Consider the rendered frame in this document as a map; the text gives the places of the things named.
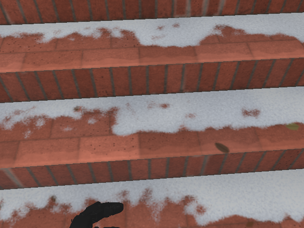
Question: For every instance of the robot left hand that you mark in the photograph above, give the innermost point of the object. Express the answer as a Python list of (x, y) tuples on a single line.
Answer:
[(96, 212)]

